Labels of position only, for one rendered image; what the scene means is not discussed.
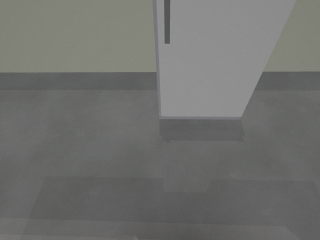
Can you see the fridge door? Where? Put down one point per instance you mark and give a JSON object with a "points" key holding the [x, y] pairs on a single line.
{"points": [[217, 53]]}

